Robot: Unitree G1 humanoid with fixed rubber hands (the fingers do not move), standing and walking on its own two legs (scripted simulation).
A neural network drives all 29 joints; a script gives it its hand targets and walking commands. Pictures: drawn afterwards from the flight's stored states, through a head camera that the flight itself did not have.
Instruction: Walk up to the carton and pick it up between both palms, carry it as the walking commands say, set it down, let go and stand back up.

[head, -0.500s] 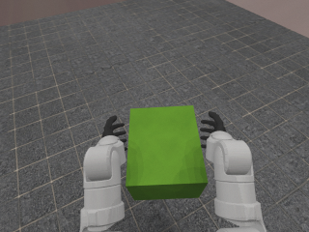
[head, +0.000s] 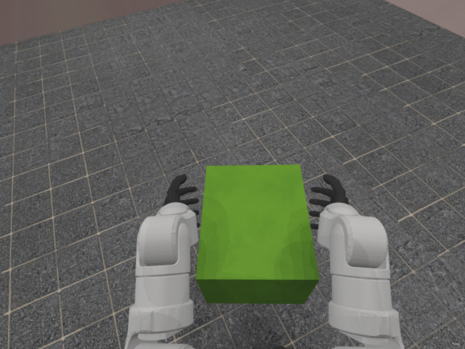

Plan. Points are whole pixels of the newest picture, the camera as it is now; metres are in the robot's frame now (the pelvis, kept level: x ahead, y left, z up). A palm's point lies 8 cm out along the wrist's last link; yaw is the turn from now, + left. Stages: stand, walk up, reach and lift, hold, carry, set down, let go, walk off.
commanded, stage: carry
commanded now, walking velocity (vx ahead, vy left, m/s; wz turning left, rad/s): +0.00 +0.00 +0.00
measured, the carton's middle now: (254, 233) +0.33 -0.01 -0.03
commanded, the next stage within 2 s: none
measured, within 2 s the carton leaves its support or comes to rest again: neither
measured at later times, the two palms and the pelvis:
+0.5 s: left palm (169, 134) +0.47 +0.15 +0.10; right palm (309, 131) +0.47 -0.11 +0.10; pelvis +0.16 +0.03 +0.01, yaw -1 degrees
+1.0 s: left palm (211, 101) +0.59 +0.07 +0.09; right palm (332, 98) +0.58 -0.18 +0.09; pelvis +0.28 -0.05 +0.00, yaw +1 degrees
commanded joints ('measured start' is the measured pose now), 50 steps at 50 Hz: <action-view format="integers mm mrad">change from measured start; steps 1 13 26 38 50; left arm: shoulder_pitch -426 -391 -421 -515 -464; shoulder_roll -1097 -1016 -1048 -1073 -1070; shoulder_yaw -601 -643 -611 -638 -625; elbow -52 -90 -15 -74 -3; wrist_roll -435 -426 -449 -460 -432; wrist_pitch -8 19 24 10 10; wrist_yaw -421 -420 -427 -419 -414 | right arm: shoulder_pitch -565 -395 -491 -516 -535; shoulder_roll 1020 1007 1006 1025 1019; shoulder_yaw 663 618 625 634 639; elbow -113 24 6 -53 20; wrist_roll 481 431 446 484 491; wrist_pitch -17 16 7 -2 13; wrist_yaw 446 461 451 458 473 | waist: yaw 2 -10 -10 -44 16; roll -134 57 -77 131 -41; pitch -529 -517 -458 -329 -367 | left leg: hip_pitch -129 290 163 533 -416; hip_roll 49 182 82 385 109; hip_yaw -52 -31 66 -223 -42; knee -182 -514 -455 -703 106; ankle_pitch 35 1043 839 675 -2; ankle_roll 16 52 -11 176 9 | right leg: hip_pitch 542 276 423 -140 650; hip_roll -286 -117 -135 -22 -330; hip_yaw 241 109 92 96 445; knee -84 51 54 148 -191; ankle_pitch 564 188 652 -305 106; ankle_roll -86 86 86 41 -187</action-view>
